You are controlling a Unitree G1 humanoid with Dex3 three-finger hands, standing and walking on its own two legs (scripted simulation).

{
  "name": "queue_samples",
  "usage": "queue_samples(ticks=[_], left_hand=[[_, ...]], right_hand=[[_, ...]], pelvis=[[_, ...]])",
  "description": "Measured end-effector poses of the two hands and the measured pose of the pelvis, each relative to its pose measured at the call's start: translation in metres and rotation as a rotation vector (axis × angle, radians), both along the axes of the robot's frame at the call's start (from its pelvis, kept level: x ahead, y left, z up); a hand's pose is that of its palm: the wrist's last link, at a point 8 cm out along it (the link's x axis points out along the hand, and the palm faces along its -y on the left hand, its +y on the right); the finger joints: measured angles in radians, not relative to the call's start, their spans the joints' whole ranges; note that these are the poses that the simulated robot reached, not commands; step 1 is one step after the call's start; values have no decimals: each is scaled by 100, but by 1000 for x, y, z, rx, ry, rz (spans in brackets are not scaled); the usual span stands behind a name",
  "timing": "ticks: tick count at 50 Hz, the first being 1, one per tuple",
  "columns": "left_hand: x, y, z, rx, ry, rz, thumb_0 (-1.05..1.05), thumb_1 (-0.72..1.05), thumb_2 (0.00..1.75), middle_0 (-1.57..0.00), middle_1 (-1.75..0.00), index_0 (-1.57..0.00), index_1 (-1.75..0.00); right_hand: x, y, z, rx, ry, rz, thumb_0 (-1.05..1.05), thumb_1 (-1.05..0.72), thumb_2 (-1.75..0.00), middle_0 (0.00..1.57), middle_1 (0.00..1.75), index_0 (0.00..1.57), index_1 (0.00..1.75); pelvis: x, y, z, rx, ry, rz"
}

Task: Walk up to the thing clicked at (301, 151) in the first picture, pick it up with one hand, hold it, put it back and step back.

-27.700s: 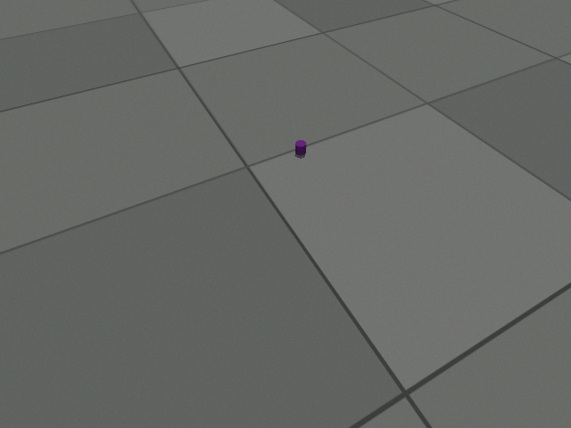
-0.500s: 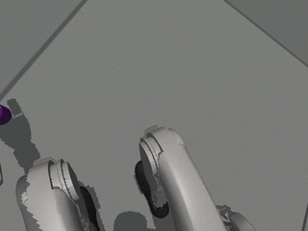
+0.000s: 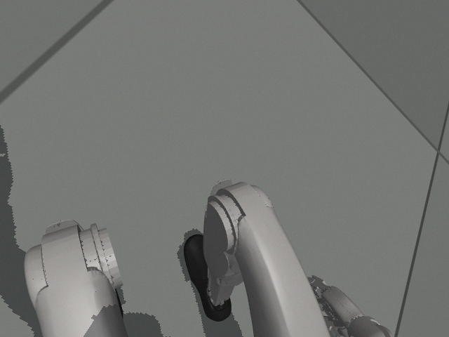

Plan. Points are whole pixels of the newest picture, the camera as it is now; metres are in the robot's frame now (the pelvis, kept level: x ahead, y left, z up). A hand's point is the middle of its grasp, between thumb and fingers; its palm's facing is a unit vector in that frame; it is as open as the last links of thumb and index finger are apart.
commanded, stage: rest palm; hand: left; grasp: from above
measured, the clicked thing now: out of the picture +0.46 +0.33 -0.28
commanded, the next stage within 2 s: close in 1.12 s
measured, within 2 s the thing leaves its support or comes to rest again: neither
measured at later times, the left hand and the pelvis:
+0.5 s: hand out of the picture +0.44 +0.32 -0.25, palm faces -0.48 -0.19 -0.86, open 14.0 cm; pelvis +0.00 +0.00 -0.01, yaw -2 degrees
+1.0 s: hand out of the picture +0.45 +0.32 -0.26, palm faces -0.44 -0.15 -0.89, open 13.4 cm; pelvis +0.00 +0.00 -0.01, yaw -3 degrees
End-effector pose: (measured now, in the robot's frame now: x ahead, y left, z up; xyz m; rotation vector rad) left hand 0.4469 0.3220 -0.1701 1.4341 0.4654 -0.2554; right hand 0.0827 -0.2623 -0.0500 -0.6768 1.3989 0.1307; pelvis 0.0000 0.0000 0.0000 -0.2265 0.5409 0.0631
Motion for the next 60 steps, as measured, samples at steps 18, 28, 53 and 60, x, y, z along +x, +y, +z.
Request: queue_samples(ticks=[18, 28, 53, 60], left_hand=[[13, -5, -17, 50, 48, 171, 0, -49, 95, -8, -102, -9, -101], [4, 5, -29, -1, 58, 113, 0, -50, 97, -9, -101, -9, -101], [5, -3, -40, 43, 35, 140, 0, -41, 94, -14, -104, -16, -102], [7, -6, -45, 22, 47, 145, 0, -39, 91, -15, -104, -17, -102]], right_hand=[[-59, 10, -16, 100, 85, -64, 0, -90, -90, 20, 30, 20, 30], [-47, 10, -3, 51, 92, -13, 0, -90, -90, 20, 30, 20, 30], [-29, 10, -2, 107, 52, 78, 0, -91, -91, 20, 30, 20, 30], [-43, 10, -2, 108, 105, 50, 0, -91, -91, 20, 30, 20, 30]], pelvis=[[-5, -5, -11, 14, -25, -33], [-3, -3, -9, -9, -42, -30], [-4, -2, -11, -17, -51, -38], [-3, -4, -9, -17, -52, -43]])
